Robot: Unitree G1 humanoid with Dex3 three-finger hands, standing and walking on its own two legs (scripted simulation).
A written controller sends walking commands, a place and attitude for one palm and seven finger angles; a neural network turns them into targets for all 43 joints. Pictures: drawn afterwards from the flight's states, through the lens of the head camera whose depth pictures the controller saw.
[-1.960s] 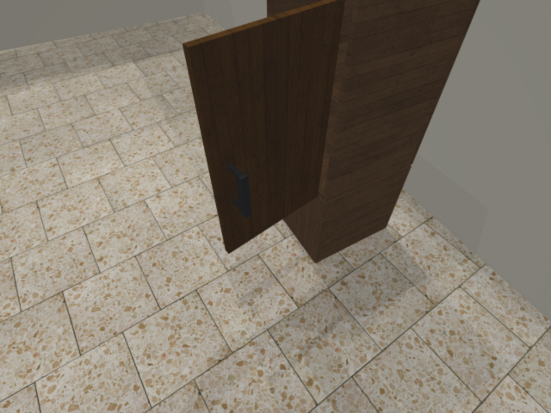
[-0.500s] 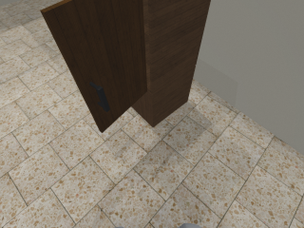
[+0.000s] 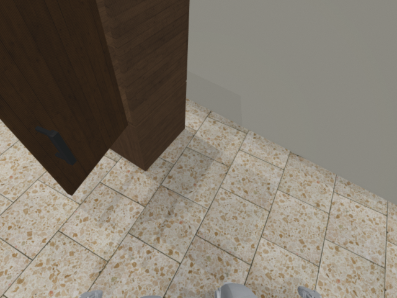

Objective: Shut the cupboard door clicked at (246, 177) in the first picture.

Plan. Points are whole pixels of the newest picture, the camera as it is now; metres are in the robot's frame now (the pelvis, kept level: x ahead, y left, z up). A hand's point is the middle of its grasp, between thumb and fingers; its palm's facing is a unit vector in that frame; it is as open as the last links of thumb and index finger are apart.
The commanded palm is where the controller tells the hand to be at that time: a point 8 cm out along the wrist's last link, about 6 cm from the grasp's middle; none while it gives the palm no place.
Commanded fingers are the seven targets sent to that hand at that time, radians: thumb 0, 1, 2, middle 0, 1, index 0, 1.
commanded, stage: walk to a spot facing it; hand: left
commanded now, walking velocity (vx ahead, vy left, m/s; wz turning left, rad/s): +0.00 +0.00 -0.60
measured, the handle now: (56, 146) +0.45 +0.41 -0.08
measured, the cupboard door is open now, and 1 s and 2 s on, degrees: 100 100 100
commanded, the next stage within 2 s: turn to face it in 1.50 s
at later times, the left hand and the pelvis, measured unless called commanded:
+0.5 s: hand (148, 285) +0.16 +0.12 -0.16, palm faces -0.28 -0.93 -0.24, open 7.4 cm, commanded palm none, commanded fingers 0.00 0.90 0.90 -0.20 -0.30 -0.20 -0.30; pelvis +0.02 -0.05 +0.00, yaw -18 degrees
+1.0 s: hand (231, 199) +0.38 -0.07 -0.17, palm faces -0.65 -0.75 -0.15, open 7.4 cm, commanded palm none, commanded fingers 0.00 0.90 0.90 -0.20 -0.30 -0.20 -0.30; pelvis +0.16 -0.13 -0.01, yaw -36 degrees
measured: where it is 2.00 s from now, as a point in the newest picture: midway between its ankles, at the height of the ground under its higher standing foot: (281, 246)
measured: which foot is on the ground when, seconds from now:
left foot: down 0.00-0.24, up 0.26-0.58, down 0.60-1.00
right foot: up 0.00-0.22, down 0.24-0.60, up 0.62-1.00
